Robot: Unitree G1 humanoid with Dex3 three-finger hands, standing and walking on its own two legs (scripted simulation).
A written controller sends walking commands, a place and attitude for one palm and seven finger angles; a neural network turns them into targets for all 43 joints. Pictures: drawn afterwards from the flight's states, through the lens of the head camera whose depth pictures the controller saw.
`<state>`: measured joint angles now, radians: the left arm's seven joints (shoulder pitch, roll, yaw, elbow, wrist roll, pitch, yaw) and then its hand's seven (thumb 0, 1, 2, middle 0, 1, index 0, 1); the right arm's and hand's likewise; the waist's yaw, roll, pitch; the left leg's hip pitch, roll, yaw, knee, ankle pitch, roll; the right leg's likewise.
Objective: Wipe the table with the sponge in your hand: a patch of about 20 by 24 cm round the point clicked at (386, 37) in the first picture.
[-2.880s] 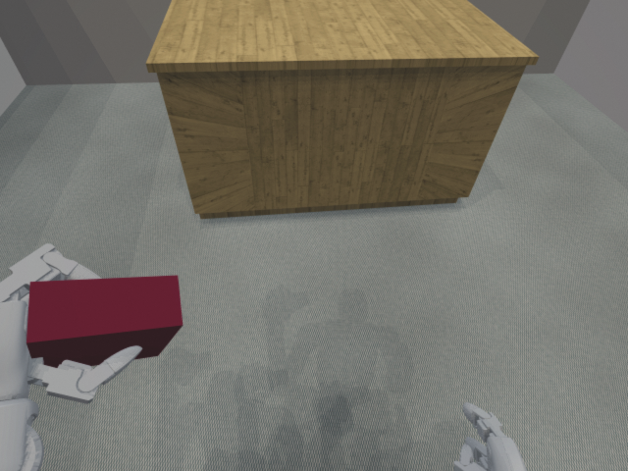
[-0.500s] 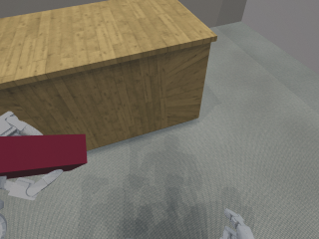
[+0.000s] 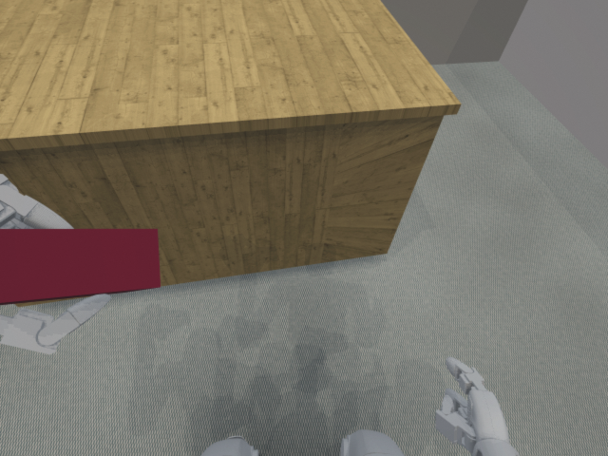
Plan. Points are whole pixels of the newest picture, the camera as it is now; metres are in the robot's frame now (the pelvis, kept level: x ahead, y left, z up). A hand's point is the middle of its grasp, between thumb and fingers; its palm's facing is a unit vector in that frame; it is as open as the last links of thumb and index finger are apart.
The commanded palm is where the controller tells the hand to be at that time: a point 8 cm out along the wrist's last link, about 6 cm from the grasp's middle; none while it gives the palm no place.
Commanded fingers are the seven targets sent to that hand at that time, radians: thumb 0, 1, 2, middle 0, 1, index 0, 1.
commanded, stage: turn to face it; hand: left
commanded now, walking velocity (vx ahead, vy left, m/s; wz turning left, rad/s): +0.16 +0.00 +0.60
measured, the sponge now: (93, 267) +0.25 +0.20 +0.18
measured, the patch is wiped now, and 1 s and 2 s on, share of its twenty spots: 0.00 0.00 0.00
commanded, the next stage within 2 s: take the last steps up to it in 0.70 s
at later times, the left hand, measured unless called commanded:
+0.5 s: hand (182, 226) +0.29 +0.13 +0.19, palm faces +0.34 -0.85 -0.41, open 9.4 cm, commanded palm +0.22 +0.19 +0.20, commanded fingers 0.00 0.10 1.30 -1.20 -1.60 -1.20 -1.60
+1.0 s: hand (259, 250) +0.28 +0.06 +0.18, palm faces +0.18 -0.87 -0.45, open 9.4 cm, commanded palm +0.22 +0.13 +0.20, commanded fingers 0.00 0.10 1.30 -1.20 -1.60 -1.20 -1.60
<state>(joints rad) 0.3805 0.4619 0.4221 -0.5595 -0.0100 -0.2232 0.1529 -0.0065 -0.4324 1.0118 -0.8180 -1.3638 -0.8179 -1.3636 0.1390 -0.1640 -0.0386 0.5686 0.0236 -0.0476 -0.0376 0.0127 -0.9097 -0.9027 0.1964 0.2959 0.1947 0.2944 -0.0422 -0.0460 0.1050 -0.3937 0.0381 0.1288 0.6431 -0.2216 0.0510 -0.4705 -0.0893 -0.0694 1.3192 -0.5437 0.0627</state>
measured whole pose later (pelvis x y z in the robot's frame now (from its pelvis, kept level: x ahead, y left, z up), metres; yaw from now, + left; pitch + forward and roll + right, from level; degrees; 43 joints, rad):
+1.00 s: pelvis +0.01 -0.12 +0.01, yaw -10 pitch -1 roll -1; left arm 0.43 0.37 0.31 -0.46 0.01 -0.20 0.14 -0.01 -0.44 1.01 -0.83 -1.35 -0.83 -1.35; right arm 0.23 -0.16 0.03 0.64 0.00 -0.06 -0.03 0.01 -0.90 -0.90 0.21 0.30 0.20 0.30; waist -0.03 0.04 0.05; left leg -0.36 0.10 0.07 0.83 -0.45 -0.02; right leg -0.28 -0.01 -0.11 0.58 -0.28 -0.03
